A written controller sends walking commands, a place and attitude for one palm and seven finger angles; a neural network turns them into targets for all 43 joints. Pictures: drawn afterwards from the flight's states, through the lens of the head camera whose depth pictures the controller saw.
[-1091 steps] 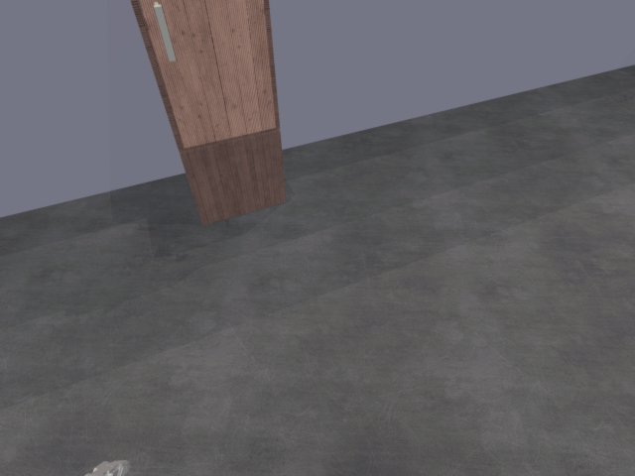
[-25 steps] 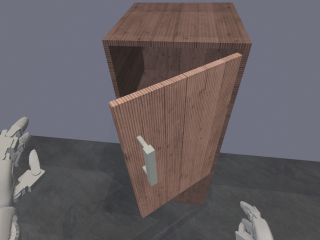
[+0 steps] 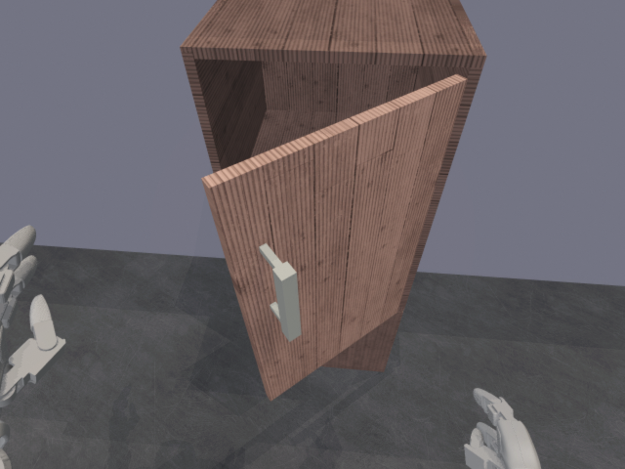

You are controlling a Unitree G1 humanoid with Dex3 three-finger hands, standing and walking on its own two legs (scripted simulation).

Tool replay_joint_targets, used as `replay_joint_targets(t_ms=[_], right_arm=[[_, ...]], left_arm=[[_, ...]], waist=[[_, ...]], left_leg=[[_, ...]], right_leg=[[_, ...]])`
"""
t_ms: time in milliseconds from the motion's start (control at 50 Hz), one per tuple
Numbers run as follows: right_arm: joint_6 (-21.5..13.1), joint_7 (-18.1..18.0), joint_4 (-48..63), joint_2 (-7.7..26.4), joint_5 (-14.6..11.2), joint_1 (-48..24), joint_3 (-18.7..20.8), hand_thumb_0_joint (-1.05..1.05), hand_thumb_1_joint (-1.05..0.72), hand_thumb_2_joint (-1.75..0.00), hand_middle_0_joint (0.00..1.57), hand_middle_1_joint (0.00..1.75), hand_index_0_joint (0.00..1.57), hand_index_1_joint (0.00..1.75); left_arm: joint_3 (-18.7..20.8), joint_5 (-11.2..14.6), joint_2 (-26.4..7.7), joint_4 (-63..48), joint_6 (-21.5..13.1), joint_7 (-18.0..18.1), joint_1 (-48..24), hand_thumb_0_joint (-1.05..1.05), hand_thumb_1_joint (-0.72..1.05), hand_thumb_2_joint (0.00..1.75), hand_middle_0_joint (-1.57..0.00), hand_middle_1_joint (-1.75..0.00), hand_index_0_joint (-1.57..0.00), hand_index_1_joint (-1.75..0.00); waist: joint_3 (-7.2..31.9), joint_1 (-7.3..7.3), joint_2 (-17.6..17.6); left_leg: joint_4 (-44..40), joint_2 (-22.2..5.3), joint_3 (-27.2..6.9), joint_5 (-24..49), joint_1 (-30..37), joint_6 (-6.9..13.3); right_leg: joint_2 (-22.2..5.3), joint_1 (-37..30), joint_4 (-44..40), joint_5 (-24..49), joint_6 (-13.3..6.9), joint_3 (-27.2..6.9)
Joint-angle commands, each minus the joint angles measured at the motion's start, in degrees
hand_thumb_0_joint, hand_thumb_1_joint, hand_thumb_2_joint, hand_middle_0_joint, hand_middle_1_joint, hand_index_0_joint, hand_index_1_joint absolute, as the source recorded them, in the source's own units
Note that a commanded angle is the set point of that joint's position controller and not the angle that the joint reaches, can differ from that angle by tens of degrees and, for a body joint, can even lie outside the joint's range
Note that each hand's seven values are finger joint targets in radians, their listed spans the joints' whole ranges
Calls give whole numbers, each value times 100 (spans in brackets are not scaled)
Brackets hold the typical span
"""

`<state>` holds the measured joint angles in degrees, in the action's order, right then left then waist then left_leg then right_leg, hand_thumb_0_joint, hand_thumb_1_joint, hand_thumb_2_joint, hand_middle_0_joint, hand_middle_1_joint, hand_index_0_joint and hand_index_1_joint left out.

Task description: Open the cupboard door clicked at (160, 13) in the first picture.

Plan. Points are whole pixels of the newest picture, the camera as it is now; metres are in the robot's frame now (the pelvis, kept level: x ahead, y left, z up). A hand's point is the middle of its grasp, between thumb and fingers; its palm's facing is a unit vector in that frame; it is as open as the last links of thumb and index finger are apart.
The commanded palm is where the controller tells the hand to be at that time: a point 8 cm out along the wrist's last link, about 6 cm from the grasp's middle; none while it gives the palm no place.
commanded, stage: step back with the hand held close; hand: left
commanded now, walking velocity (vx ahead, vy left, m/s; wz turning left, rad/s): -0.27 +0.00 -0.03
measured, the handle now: (280, 294) +0.32 +0.07 +0.06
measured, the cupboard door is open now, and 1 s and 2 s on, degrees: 41 41 41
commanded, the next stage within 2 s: stop stepping back and stand still in 0.94 s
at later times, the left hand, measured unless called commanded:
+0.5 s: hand out of the picture +0.13 +0.29 +0.15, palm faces +0.43 -0.78 -0.46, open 7.4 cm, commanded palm +0.07 +0.33 +0.17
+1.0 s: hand out of the picture +0.03 +0.30 +0.16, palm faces +0.40 -0.78 -0.47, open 7.4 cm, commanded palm -0.04 +0.33 +0.17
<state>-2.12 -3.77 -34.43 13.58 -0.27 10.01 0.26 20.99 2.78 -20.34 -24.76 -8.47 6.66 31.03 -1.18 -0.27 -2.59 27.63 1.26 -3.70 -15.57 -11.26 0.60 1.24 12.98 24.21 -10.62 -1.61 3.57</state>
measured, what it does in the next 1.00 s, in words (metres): walks backwards: right foot, then left foot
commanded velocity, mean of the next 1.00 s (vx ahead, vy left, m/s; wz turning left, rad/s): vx -0.33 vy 0.00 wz -0.03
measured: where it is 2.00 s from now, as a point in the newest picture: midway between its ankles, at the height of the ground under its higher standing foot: outside the picture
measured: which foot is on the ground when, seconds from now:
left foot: down 0.00-0.78, up 0.80-0.94, down 0.96-1.00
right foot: down 0.00-0.44, up 0.46-0.58, down 0.60-0.98, up 1.00-1.00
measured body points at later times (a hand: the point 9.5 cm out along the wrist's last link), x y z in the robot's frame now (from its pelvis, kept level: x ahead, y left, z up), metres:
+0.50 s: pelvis -0.07 +0.03 -0.01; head -0.06 +0.05 +0.43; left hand +0.10 +0.33 +0.18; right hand +0.09 -0.21 -0.09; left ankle -0.01 +0.11 -0.74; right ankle -0.01 -0.10 -0.73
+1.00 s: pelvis -0.17 +0.03 -0.01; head -0.15 +0.07 +0.44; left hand +0.01 +0.34 +0.18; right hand +0.01 -0.22 -0.07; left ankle -0.14 +0.12 -0.74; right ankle -0.15 -0.10 -0.74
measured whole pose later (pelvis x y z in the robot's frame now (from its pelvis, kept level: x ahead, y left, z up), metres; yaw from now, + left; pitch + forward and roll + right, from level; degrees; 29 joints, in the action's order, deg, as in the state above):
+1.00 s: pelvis -0.17 +0.03 -0.01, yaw +1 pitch +2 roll -2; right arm -2.4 -5.4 -35.0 12.4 -0.1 8.0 1.7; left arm 26.6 2.0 -26.8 -31.5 -12.0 8.2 30.5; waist -1.2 0.5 3.1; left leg 32.9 1.5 -0.8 -13.7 -21.1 2.1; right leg 2.0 20.0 33.1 -14.9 0.7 -1.8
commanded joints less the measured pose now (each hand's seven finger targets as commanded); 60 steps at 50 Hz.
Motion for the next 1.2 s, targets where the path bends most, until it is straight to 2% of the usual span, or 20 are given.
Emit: replay_joint_targets(t_ms=[0,140,320,360,420,480,580,660,700,740,780,820,860,900,940,980,1020,1060,1140,1180], right_arm=[[-176,-132,991,596,-49,-553,276,0,-90,-90,20,30,20,30],[-158,-162,1090,650,-50,-524,306,0,-90,-90,20,30,20,30],[-260,-152,1101,691,-38,-331,286,0,-90,-90,20,30,20,30],[-293,-189,1087,713,-34,-366,277,0,-90,-90,20,30,20,30],[-387,-211,1175,733,3,-389,234,0,-90,-90,20,30,20,30],[-535,-172,1126,575,90,-327,277,0,-90,-90,20,30,20,30],[-670,-23,789,629,158,-310,241,0,-90,-90,20,30,20,30],[-583,16,674,574,56,-372,300,0,-90,-90,20,30,20,30],[-507,31,873,531,-29,-496,320,0,-90,-90,20,30,20,30],[-426,22,962,471,-71,-596,304,0,-90,-90,20,30,20,30],[-360,-27,964,393,-104,-671,296,0,-90,-90,20,30,20,30],[-275,-59,915,285,-36,-819,295,0,-90,-90,20,30,20,30],[-225,-115,935,286,14,-931,210,0,-90,-90,20,30,20,30],[-243,-224,822,378,26,-745,174,0,-90,-90,20,30,20,30],[-331,-229,867,646,-12,-605,348,0,-90,-90,20,30,20,30],[-525,-121,959,538,141,-538,343,0,-90,-90,20,30,20,30],[-720,-37,791,561,129,-285,388,0,-90,-90,20,30,20,30],[-825,35,735,558,36,-180,428,0,-90,-90,20,30,20,30],[-830,11,742,460,44,-443,191,0,-90,-90,20,30,20,30],[-801,-45,729,438,126,-481,140,0,-90,-90,20,30,20,30]], left_arm=[[1011,5,-1379,-1625,-408,228,-39,0,90,90,-20,-30,-20,-30],[987,-47,-1265,-1541,-421,293,25,0,90,90,-20,-30,-20,-30],[1018,-132,-1335,-1752,-585,402,-206,0,90,90,-20,-30,-20,-30],[1140,-144,-1448,-1802,-629,449,-184,0,90,90,-20,-30,-20,-30],[1205,-206,-1351,-1960,-670,431,-200,0,90,90,-20,-30,-20,-30],[1161,-263,-1341,-2096,-719,369,-312,0,90,90,-20,-30,-20,-30],[926,-119,-1124,-1721,-782,239,24,0,90,90,-20,-30,-20,-30],[1027,-27,-1353,-1875,-830,178,31,0,90,90,-20,-30,-20,-30],[1153,94,-1462,-1976,-724,152,264,0,90,90,-20,-30,-20,-30],[1351,147,-1655,-2006,-711,155,425,0,90,90,-20,-30,-20,-30],[1469,162,-1781,-1915,-703,202,462,0,90,90,-20,-30,-20,-30],[1502,56,-1730,-1610,-612,230,329,0,90,90,-20,-30,-20,-30],[1342,-47,-1616,-1494,-563,221,27,0,90,90,-20,-30,-20,-30],[1223,-70,-1530,-1604,-592,255,-79,0,90,90,-20,-30,-20,-30],[1155,-85,-1565,-1982,-725,261,-185,0,90,90,-20,-30,-20,-30],[1042,2,-1475,-2212,-774,189,136,0,90,90,-20,-30,-20,-30],[1009,16,-1432,-2556,-830,231,-89,0,90,90,-20,-30,-20,-30],[1084,-11,-1439,-2561,-721,269,215,0,90,90,-20,-30,-20,-30],[1070,47,-1320,-2158,-374,375,313,0,90,90,-20,-30,-20,-30],[1003,27,-1292,-1999,-307,420,258,0,90,90,-20,-30,-20,-30]], waist=[[1117,-35,13],[745,-23,-56],[417,97,260],[389,92,-7],[454,42,-988],[608,1,-819],[509,59,-633],[1863,4,-234],[2111,-11,199],[1745,23,488],[1217,8,893],[588,-25,1128],[241,47,817],[363,141,472],[1066,-7,-832],[1521,-41,-1702],[1423,11,-815],[1657,-7,-416],[753,102,-994],[612,78,-1538]], left_leg=[[-151,-429,-205,2086,-382,75],[-495,-638,-473,896,-1453,235],[179,-374,-365,-1365,-1630,249],[-39,-486,-522,-1504,-1710,280],[-1590,-1215,-1403,-2128,-3086,574],[-1384,-1471,-1605,-694,-2512,754],[-747,-1168,-1254,1381,-1312,552],[105,-912,-399,3617,438,277],[307,-771,-156,3121,436,234],[644,-463,75,1843,21,105],[1727,-2,191,-94,-506,-128],[2905,-85,-45,-841,-1282,-150],[2032,-329,-57,-748,-1366,-161],[19,-277,139,290,-874,-141],[-703,-1169,-487,3703,-221,196],[-954,-1985,-1421,4582,-58,565],[-752,-1993,-1158,4454,195,782],[-799,-1648,-853,3235,757,667],[-2336,-1300,-888,-1877,-675,369],[-2703,-997,-643,-2307,-974,-41]], right_leg=[[-725,-882,125,1833,18,-563],[-516,-875,459,799,119,-620],[-914,452,-330,-1684,-74,-1050],[-786,504,-130,-1730,-35,-894],[-20,-977,1726,-683,245,-419],[87,-769,2280,-754,232,-595],[72,-334,583,-245,164,-584],[-243,-272,432,1999,198,-741],[-371,-234,444,2115,265,-780],[-768,128,15,2025,124,-1108],[-1513,687,-538,1772,-366,-1716],[-1895,1009,-660,1984,-763,-2010],[-1670,747,-306,2822,-680,-1651],[-1054,281,275,3192,-230,-1138],[-104,-20,1150,1324,296,-610],[156,517,2884,-1948,256,-681],[145,988,3594,-1960,238,-902],[112,1133,3381,-1655,322,-642],[267,210,2399,-1812,301,-101],[520,-455,1639,-2084,183,239]])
